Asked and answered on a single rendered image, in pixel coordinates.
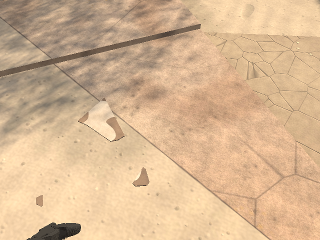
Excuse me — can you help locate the left robot hand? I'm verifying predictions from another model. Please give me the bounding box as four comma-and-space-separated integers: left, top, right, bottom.
27, 222, 81, 240

